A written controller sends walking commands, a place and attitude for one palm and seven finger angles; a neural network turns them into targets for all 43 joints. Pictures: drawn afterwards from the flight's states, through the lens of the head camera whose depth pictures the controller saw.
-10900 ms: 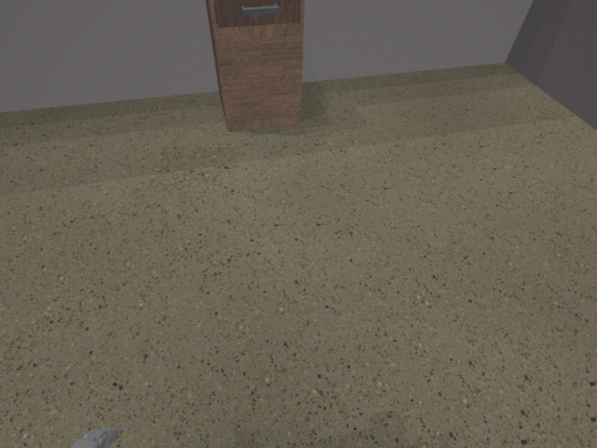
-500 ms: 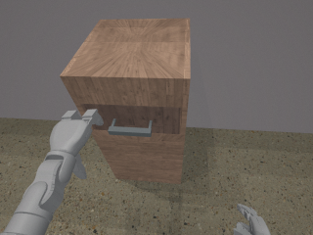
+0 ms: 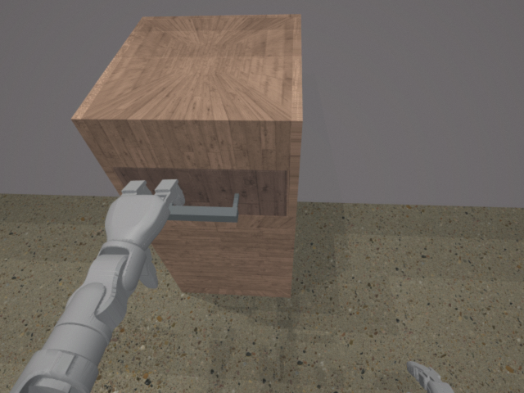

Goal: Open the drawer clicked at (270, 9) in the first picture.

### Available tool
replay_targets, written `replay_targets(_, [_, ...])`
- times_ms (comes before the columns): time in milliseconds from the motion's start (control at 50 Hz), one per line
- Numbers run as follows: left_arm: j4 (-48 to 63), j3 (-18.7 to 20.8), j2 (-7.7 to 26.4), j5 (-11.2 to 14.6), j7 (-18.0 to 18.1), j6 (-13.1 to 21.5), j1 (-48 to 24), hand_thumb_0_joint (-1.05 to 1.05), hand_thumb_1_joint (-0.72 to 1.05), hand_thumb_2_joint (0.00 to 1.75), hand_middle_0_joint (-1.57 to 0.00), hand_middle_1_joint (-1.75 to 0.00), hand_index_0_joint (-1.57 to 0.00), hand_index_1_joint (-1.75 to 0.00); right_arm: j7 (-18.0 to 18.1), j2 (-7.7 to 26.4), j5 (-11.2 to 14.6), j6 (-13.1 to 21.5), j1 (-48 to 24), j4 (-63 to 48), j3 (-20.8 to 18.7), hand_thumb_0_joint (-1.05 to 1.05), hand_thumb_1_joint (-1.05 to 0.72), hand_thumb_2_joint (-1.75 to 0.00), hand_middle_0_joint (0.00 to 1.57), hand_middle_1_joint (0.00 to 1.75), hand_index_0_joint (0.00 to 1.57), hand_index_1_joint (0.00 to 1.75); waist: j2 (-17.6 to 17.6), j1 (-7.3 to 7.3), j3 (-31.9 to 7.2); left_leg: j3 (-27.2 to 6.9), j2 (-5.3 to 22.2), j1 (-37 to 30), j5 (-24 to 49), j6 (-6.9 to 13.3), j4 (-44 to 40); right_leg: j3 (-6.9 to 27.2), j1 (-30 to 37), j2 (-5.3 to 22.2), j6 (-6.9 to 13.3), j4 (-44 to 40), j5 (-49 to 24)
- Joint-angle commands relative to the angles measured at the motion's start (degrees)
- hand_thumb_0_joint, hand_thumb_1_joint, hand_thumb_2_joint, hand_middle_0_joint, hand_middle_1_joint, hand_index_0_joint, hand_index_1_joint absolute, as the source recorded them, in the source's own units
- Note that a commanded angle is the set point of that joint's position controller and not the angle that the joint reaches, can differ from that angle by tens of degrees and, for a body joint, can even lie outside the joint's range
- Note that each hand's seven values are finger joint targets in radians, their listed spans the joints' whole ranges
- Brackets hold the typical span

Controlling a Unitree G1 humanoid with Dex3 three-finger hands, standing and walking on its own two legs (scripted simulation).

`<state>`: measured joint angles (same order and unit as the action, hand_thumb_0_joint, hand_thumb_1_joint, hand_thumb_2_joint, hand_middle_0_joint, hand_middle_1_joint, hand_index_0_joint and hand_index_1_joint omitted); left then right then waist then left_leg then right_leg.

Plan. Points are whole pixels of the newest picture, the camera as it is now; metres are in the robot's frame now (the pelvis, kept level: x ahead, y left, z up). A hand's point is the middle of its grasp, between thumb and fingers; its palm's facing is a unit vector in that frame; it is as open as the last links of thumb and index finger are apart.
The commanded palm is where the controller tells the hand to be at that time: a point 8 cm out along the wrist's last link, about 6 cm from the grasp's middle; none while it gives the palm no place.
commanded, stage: move the hooked fingers above the handle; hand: left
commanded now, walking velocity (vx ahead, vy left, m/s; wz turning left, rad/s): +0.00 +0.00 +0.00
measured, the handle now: (202, 205) +0.51 +0.20 -0.11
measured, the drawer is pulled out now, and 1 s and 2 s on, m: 0.00 0.00 0.00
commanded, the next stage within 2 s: lower the fingers behind the handle in 1.64 s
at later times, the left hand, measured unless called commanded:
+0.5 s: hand (177, 220) +0.40 +0.20 -0.01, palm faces -0.05 -0.04 -1.00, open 13.8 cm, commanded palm +0.39 +0.21 +0.04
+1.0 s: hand (193, 208) +0.46 +0.20 -0.06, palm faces -0.06 -0.05 -1.00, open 13.8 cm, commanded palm +0.44 +0.20 +0.00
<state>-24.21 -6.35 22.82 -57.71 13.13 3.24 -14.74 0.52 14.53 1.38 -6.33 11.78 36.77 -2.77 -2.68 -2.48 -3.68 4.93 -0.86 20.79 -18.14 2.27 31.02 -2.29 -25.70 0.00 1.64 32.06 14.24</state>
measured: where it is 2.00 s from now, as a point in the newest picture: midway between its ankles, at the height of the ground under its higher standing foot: outside the picture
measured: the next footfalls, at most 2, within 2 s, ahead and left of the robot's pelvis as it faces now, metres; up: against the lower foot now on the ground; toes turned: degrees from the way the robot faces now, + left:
none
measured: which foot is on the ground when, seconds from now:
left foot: down 0.00-1.00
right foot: down 0.00-1.00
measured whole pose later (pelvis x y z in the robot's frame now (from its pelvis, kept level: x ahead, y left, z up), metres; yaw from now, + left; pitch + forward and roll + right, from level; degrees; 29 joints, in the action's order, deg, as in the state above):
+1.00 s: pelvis -0.01 +0.01 -0.04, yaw -1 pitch +23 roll -1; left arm -62.4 -1.1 23.1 -64.5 26.0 3.3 -43.9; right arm -0.4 14.5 -2.0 -5.5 19.9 40.4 -3.6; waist -2.2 7.0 -9.3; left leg 5.1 0.5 48.5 -25.6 3.2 50.9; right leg -2.3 -52.3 -0.3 1.2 48.6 19.4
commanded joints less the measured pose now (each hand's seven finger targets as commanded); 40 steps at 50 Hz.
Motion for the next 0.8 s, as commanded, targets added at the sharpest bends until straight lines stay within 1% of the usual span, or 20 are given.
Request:
replay_targets(0, [8.0, 7.3, 12.7, -1.3, 4.6, 0.2, -21.9, 0.0, -0.5, 0.3, -0.3, -1.2, -0.3, -1.2, 0.4, 6.7, -0.1, 2.1, -1.5, -7.2, -2.5, 0.0, -0.9, -0.9, 0.2, 0.3, 0.2, 0.3, 1.7, 0.83, -18.1, -3.1, -0.1, -2.7, 18.9, -0.3, -1.7, 2.8, 10.7, -0.6, 1.4, -1.0, -13.6])
replay_targets(60, [4.7, 7.3, 12.0, -1.4, 5.7, 0.2, -22.1, 0.0, -0.5, 0.3, -0.3, -1.2, -0.3, -1.2, 0.4, 6.6, -0.1, 2.1, -0.7, -6.8, -2.8, 0.0, -0.9, -0.9, 0.2, 0.3, 0.2, 0.3, 1.8, 1.17, -19.1, -2.8, -0.2, -1.8, 20.5, -0.3, -0.6, 2.9, 10.6, -0.7, 1.5, -0.1, -15.9])
replay_targets(120, [-1.3, 6.1, 11.1, -1.6, 6.1, -0.6, -25.0, 0.0, -0.5, 0.3, -0.3, -1.2, -0.3, -1.2, 0.5, 7.0, 0.1, 2.0, 0.4, -6.2, -2.7, 0.0, -0.9, -0.9, 0.2, 0.3, 0.2, 0.3, 4.1, 2.43, -16.3, -2.6, -0.3, 1.4, 16.3, 0.0, -0.4, 2.8, 8.8, -0.6, 1.2, -0.2, -13.1])
replay_targets(160, [-3.4, 5.2, 10.9, -2.2, 6.2, -0.4, -28.0, 0.0, -0.5, 0.3, -0.3, -1.2, -0.3, -1.2, 0.7, 7.2, 0.0, 2.0, 1.1, -5.8, -2.8, 0.0, -0.9, -0.9, 0.2, 0.3, 0.2, 0.3, 3.9, 3.08, -17.1, -2.3, -0.5, 2.0, 15.1, 0.2, 0.3, 3.0, 8.0, -0.5, 1.1, 0.0, -12.4])
replay_targets(220, [-3.9, 6.1, 11.9, -2.5, 6.6, 0.8, -30.0, 0.0, -0.5, 0.3, -0.3, -1.2, -0.3, -1.2, 0.8, 7.2, -0.3, 1.9, 2.5, -5.8, -3.1, 0.0, -0.9, -0.9, 0.2, 0.3, 0.2, 0.3, 2.5, 2.97, -21.3, -2.3, -0.7, 1.7, 17.2, 0.3, 1.5, 3.4, 9.2, -0.6, 1.1, 1.1, -15.0])
replay_targets(260, [-5.8, 5.7, 10.6, -2.6, 7.0, 1.7, -29.8, 0.0, -0.5, 0.3, -0.3, -1.2, -0.3, -1.2, 0.7, 7.1, -0.5, 1.9, 3.3, -5.4, -3.4, 0.0, -0.9, -0.9, 0.2, 0.3, 0.2, 0.3, 3.6, 3.29, -21.6, -2.4, -0.6, 2.4, 18.1, 0.3, 2.3, 3.3, 8.5, -0.6, 1.1, 1.7, -16.3])
replay_targets(300, [-6.7, 5.4, 9.8, -2.8, 7.7, 2.5, -29.9, 0.0, -0.5, 0.3, -0.3, -1.2, -0.3, -1.2, 0.4, 7.2, -0.7, 1.9, 4.0, -5.1, -3.6, 0.0, -0.9, -0.9, 0.2, 0.3, 0.2, 0.3, 2.4, 3.3, -22.3, -2.6, -0.5, 2.1, 19.7, 0.2, 3.1, 3.1, 7.2, -0.8, 1.3, 2.6, -16.9])
replay_targets(320, [-8.1, 6.2, 10.4, -3.0, 8.3, 2.6, -30.4, 0.0, -0.5, 0.3, -0.3, -1.2, -0.3, -1.2, 0.4, 7.3, -0.9, 1.8, 4.4, -4.7, -3.6, 0.0, -0.9, -0.9, 0.2, 0.3, 0.2, 0.3, 3.8, 3.6, -21.8, -2.4, -0.5, 3.1, 19.2, 0.3, 3.4, 3.0, 7.0, -0.7, 1.1, 2.7, -17.1])
replay_targets(380, [-12.5, 7.8, 12.3, -4.1, 10.2, 2.1, -33.2, 0.0, -0.5, 0.3, -0.3, -1.2, -0.3, -1.2, 0.3, 7.6, -1.0, 1.5, 5.1, -4.2, -3.5, 0.0, -0.9, -0.9, 0.2, 0.3, 0.2, 0.3, 4.6, 4.07, -19.7, -2.5, -0.7, 7.1, 16.6, 0.4, 3.9, 3.1, 5.5, -0.7, 1.1, 3.2, -15.5])
replay_targets(440, [-13.9, 6.8, 12.2, -5.1, 11.8, 1.6, -37.4, 0.0, -0.5, 0.3, -0.3, -1.2, -0.3, -1.2, 0.3, 7.7, -1.0, 1.6, 6.0, -4.0, -3.5, 0.0, -0.9, -0.9, 0.2, 0.3, 0.2, 0.3, 2.3, 4.93, -21.9, -2.2, -0.9, 7.6, 14.9, 0.4, 5.0, 3.2, 3.8, -0.7, 1.1, 4.0, -13.4])
replay_targets(500, [-16.9, 6.5, 11.9, -5.1, 12.7, 1.2, -40.7, 0.0, -0.5, 0.3, -0.3, -1.2, -0.3, -1.2, 0.5, 7.7, -1.3, 1.8, 7.5, -3.5, -3.7, 0.0, -0.9, -0.9, 0.2, 0.3, 0.2, 0.3, 3.7, 6.28, -23.7, -2.5, -1.0, 8.6, 13.8, 0.6, 6.2, 3.3, 3.1, -0.8, 0.8, 4.6, -12.7])
replay_targets(520, [-17.7, 7.2, 13.1, -5.1, 12.8, 1.1, -41.9, 0.0, -0.5, 0.3, -0.3, -1.2, -0.3, -1.2, 0.7, 8.0, -1.3, 1.8, 7.9, -3.2, -3.7, 0.0, -0.9, -0.9, 0.2, 0.3, 0.2, 0.3, 4.0, 6.68, -24.0, -2.5, -0.9, 9.3, 13.3, 0.7, 6.7, 3.4, 2.7, -0.8, 0.7, 4.7, -12.7])
replay_targets(580, [-19.3, 6.1, 11.9, -5.3, 12.9, 1.2, -45.6, 0.0, -0.5, 0.3, -0.3, -1.2, -0.3, -1.2, 0.6, 7.9, -1.7, 2.0, 9.1, -2.5, -3.8, 0.0, -0.9, -0.9, 0.2, 0.3, 0.2, 0.3, 1.6, 7.39, -25.4, -3.0, -1.0, 9.5, 14.2, 0.7, 7.9, 3.1, 0.7, -1.0, 0.9, 5.9, -12.9])
replay_targets(600, [-20.9, 5.8, 11.0, -5.1, 12.8, 1.1, -44.0, 0.0, -0.5, 0.3, -0.3, -1.2, -0.3, -1.2, 0.5, 7.9, -1.8, 2.0, 9.8, -2.4, -3.9, 0.0, -0.9, -0.9, 0.2, 0.3, 0.2, 0.3, 1.3, 7.28, -26.2, -2.7, -1.0, 9.2, 14.9, 0.7, 8.4, 3.1, 0.5, -1.1, 0.8, 6.2, -13.7])
replay_targets(620, [-21.9, 6.2, 11.6, -5.0, 12.8, 1.0, -44.1, 0.0, -0.5, 0.3, -0.3, -1.2, -0.3, -1.2, 0.5, 8.1, -1.8, 2.0, 10.2, -2.2, -3.9, 0.0, -0.9, -0.9, 0.2, 0.3, 0.2, 0.3, 2.6, 7.61, -26.6, -2.8, -0.9, 9.9, 14.8, 0.7, 9.0, 3.0, 0.1, -1.1, 0.7, 6.5, -13.8])
replay_targets(660, [-23.1, 5.6, 11.2, -5.1, 12.6, 1.0, -45.6, 0.0, -0.5, 0.3, -0.3, -1.2, -0.3, -1.2, 0.4, 8.2, -2.0, 2.1, 11.1, -1.9, -3.8, 0.0, -0.9, -0.9, 0.2, 0.3, 0.2, 0.3, 1.9, 7.86, -26.9, -2.8, -0.9, 11.1, 15.0, 0.6, 9.8, 3.0, -0.7, -1.2, 0.7, 7.3, -14.2])
replay_targets(680, [-24.4, 6.5, 11.9, -5.2, 12.6, 0.9, -45.9, 0.0, -0.5, 0.3, -0.3, -1.2, -0.3, -1.2, 0.4, 8.4, -2.2, 2.0, 11.5, -1.6, -3.9, 0.0, -0.9, -0.9, 0.2, 0.3, 0.2, 0.3, 3.0, 8.11, -26.9, -3.2, -0.9, 12.2, 15.3, 0.7, 10.4, 2.9, -1.0, -1.3, 0.8, 7.8, -14.5])
replay_targets(700, [-24.9, 5.2, 10.8, -5.4, 12.6, 0.9, -46.6, 0.0, -0.5, 0.3, -0.3, -1.2, -0.3, -1.2, 0.3, 8.4, -2.2, 2.0, 12.0, -1.5, -3.8, 0.0, -0.9, -0.9, 0.2, 0.3, 0.2, 0.3, 2.6, 8.63, -26.7, -3.4, -0.8, 12.3, 14.9, 0.6, 10.7, 2.8, -2.5, -1.4, 0.7, 8.2, -13.8])
replay_targets(760, [-27.3, 6.4, 12.8, -6.1, 13.2, 0.5, -48.7, 0.0, -0.5, 0.3, -0.3, -1.2, -0.3, -1.2, 0.3, 8.9, -2.4, 2.1, 12.9, -1.1, -3.6, 0.0, -0.9, -0.9, 0.2, 0.3, 0.2, 0.3, 2.7, 9.05, -26.0, -3.6, -0.7, 14.5, 13.2, 0.7, 12.0, 2.4, -5.4, -1.5, 0.8, 9.3, -11.3])
replay_targets(780, [-26.8, 6.9, 13.1, -6.2, 13.5, 0.7, -50.3, 0.0, -0.5, 0.3, -0.3, -1.2, -0.3, -1.2, 0.3, 8.9, -2.7, 2.1, 12.9, -0.9, -3.7, 0.0, -0.9, -0.9, 0.2, 0.3, 0.2, 0.3, 1.6, 9.19, -27.1, -3.7, -0.6, 14.5, 14.1, 0.7, 12.6, 2.5, -6.0, -1.6, 0.9, 10.0, -12.0])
